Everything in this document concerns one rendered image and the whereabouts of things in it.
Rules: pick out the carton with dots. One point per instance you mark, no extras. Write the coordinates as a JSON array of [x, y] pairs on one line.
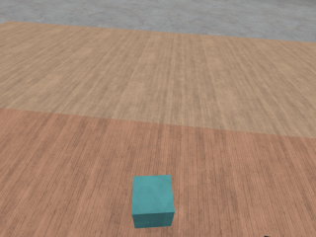
[[152, 201]]

